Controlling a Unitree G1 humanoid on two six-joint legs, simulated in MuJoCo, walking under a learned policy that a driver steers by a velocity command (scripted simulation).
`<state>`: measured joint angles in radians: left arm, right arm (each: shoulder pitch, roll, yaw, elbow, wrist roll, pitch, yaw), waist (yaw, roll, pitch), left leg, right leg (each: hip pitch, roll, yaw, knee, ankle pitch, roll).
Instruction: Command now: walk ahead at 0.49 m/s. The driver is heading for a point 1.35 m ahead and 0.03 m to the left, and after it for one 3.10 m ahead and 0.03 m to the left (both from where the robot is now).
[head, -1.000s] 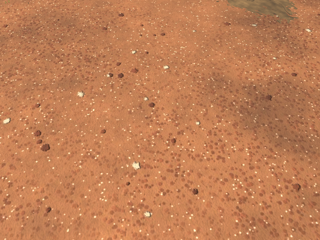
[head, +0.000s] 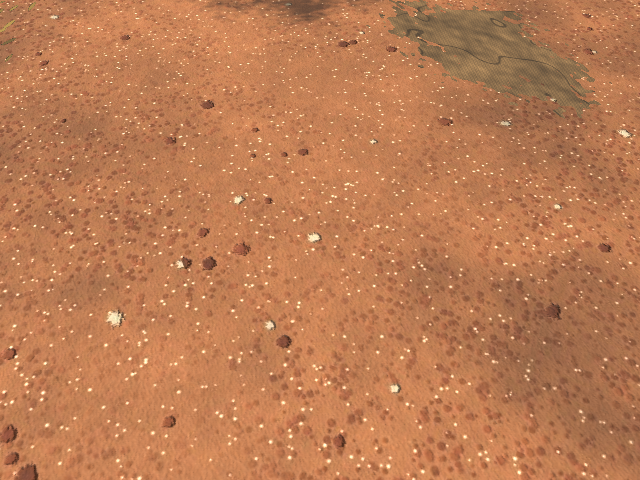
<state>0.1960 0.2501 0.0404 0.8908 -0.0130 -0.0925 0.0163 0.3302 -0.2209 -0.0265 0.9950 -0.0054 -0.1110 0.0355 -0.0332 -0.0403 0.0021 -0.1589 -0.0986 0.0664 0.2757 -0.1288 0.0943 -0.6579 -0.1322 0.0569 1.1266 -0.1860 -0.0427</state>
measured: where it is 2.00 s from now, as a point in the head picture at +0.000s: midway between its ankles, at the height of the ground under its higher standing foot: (328, 263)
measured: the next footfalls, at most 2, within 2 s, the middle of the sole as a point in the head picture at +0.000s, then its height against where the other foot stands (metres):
right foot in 0.30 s outside the picture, level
left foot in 0.88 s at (291, 413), level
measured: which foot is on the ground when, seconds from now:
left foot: down 0.00-0.30, up 0.32-0.86, down 0.88-1.00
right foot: up 0.00-0.28, down 0.30-0.88, up 0.90-1.00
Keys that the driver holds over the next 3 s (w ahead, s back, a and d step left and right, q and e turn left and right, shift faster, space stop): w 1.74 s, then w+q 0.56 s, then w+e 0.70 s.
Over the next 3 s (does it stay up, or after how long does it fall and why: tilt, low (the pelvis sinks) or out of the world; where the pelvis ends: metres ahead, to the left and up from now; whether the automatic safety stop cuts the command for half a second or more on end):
stays up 1.67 0.07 0.00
